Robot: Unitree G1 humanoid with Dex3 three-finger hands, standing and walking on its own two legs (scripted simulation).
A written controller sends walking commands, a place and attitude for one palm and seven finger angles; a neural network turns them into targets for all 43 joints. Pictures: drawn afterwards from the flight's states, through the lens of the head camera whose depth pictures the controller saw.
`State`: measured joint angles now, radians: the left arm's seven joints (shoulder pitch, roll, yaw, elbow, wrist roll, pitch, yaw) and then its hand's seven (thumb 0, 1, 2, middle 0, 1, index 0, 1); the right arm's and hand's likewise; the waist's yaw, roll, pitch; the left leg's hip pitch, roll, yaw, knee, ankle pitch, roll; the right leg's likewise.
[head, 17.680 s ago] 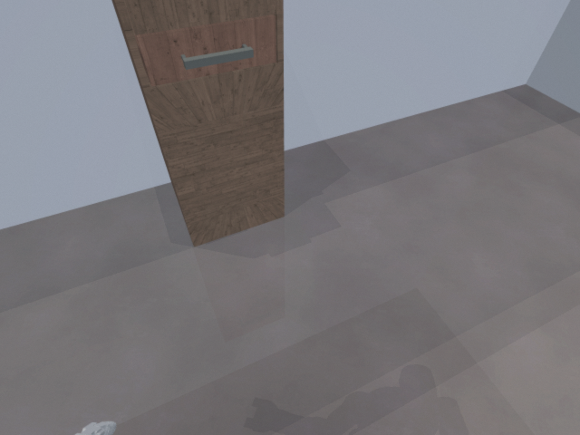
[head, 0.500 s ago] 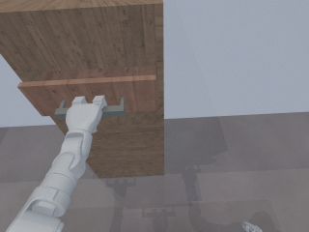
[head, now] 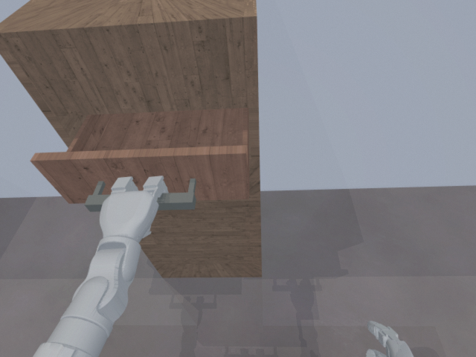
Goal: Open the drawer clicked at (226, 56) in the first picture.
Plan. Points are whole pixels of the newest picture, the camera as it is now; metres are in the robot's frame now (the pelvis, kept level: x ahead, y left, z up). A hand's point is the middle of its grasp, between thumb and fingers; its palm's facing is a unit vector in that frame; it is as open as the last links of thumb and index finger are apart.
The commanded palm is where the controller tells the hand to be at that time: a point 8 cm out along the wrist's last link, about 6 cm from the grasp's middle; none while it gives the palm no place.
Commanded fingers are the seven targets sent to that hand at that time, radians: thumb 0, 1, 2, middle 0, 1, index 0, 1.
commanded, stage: pull the drawer open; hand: left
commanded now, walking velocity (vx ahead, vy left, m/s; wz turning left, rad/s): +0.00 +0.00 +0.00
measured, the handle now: (143, 193) +0.39 +0.21 +0.06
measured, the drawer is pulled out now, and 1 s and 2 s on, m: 0.12 0.24 0.30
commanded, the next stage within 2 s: open the thumb to release the handle in 1.70 s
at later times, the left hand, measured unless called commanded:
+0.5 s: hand (136, 256) +0.27 +0.20 +0.03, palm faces +0.03 -0.09 -0.99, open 5.8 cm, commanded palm +0.23 +0.20 +0.09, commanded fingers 0.00 0.90 0.90 -0.40 -1.35 -0.40 -1.35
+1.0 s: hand (126, 294) +0.21 +0.19 +0.03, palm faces +0.04 -0.12 -0.99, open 5.8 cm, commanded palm +0.17 +0.20 +0.09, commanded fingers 0.00 0.90 0.90 -0.40 -1.35 -0.40 -1.35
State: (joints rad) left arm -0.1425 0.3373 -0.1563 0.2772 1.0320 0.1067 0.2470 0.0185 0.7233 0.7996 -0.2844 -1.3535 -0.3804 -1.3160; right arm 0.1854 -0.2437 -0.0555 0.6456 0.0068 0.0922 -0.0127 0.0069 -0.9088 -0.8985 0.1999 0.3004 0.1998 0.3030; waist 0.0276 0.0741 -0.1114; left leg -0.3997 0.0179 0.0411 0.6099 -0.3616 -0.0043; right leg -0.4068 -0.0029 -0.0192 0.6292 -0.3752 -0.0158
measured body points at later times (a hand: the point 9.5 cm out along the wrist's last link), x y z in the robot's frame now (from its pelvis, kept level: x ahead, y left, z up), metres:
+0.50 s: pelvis -0.01 +0.00 +0.00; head +0.01 -0.04 +0.45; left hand +0.26 +0.20 +0.09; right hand +0.18 -0.23 -0.11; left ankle -0.04 +0.12 -0.72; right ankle -0.04 -0.11 -0.72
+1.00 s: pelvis -0.02 +0.00 +0.00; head -0.01 -0.04 +0.45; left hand +0.20 +0.20 +0.09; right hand +0.19 -0.22 -0.11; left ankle -0.04 +0.12 -0.72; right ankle -0.04 -0.11 -0.72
